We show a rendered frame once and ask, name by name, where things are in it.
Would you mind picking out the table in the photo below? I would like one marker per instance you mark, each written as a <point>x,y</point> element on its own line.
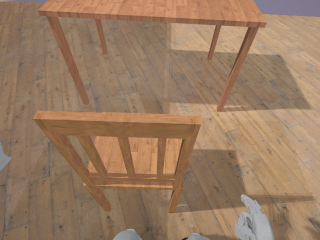
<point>238,13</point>

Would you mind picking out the chair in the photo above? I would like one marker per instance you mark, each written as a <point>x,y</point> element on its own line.
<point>131,150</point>

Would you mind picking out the left robot hand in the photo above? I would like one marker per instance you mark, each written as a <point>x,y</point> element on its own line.
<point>4,159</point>

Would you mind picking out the right robot hand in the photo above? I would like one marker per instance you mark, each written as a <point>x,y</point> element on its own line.
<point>259,227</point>

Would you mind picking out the left robot thigh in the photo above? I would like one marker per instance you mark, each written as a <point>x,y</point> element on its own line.
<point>127,235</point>

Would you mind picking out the robot right shin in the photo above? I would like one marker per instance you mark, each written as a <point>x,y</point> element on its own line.
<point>193,234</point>

